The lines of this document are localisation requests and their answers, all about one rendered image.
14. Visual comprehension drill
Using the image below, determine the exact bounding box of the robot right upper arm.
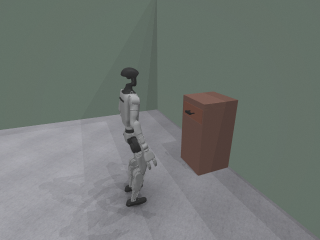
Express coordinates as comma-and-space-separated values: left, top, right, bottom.
128, 94, 140, 129

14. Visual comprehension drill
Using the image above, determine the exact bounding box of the left robot thigh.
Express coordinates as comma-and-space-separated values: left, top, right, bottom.
123, 135, 138, 167

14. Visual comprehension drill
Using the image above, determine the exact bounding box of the drawer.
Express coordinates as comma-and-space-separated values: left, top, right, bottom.
183, 101, 203, 124

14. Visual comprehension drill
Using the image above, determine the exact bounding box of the right robot forearm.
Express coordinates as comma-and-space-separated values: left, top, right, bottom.
133, 121, 149, 152

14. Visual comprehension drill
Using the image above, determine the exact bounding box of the handle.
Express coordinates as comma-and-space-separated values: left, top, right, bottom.
185, 110, 194, 115

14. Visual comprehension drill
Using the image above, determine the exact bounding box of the right robot hand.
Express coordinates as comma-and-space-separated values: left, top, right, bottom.
143, 150, 157, 170

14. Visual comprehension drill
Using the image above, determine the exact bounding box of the robot left upper arm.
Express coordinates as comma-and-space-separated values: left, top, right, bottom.
118, 89, 123, 113

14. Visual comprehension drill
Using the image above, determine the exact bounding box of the cabinet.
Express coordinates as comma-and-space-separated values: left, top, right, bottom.
181, 91, 238, 176

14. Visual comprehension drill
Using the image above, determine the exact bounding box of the robot right foot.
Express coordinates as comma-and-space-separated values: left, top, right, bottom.
126, 197, 147, 207

